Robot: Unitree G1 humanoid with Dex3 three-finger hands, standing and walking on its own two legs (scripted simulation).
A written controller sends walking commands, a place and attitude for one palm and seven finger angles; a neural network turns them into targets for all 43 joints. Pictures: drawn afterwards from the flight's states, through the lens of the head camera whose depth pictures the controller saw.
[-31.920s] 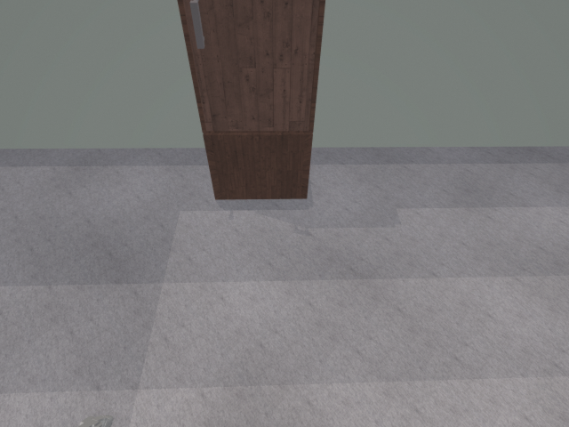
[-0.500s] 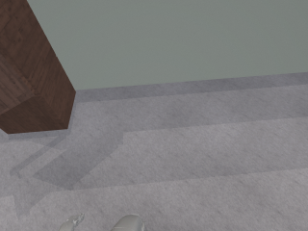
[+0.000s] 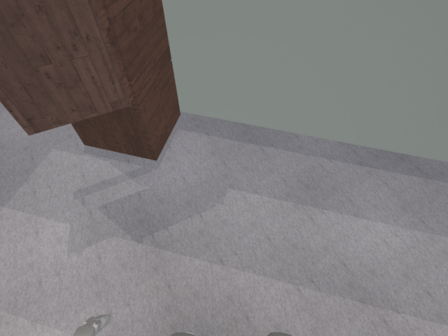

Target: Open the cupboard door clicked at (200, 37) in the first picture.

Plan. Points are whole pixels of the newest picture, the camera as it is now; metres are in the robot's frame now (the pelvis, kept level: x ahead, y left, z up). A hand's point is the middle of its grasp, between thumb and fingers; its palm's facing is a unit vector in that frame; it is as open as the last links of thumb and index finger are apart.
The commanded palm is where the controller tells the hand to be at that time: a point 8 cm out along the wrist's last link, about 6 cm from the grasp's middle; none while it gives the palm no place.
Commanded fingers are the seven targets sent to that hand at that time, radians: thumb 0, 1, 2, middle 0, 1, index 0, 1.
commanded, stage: turn to face it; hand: left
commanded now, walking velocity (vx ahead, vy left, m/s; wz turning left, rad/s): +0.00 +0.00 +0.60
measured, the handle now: out of the picture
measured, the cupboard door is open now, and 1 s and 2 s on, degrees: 41 41 41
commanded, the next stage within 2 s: take the last steps up to it in 0.70 s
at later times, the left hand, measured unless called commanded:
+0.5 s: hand out of the picture +0.00 +0.22 -0.18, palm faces +0.34 -0.91 -0.23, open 7.4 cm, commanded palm none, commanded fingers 0.00 0.90 0.90 -0.20 -0.30 -0.20 -0.30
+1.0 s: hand out of the picture -0.04 +0.18 -0.17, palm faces +0.50 -0.85 -0.17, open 7.4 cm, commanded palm none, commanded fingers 0.00 0.90 0.90 -0.20 -0.30 -0.20 -0.30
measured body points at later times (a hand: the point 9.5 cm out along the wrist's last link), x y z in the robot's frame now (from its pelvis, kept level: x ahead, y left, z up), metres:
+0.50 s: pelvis +0.01 +0.01 +0.00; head +0.05 +0.04 +0.44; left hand -0.02 +0.27 -0.16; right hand +0.19 -0.20 -0.13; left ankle -0.01 +0.11 -0.73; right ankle +0.02 -0.14 -0.67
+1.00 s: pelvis +0.02 +0.01 +0.01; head +0.04 +0.03 +0.46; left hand -0.07 +0.22 -0.15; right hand +0.19 -0.19 -0.13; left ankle -0.03 +0.10 -0.71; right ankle +0.07 -0.13 -0.73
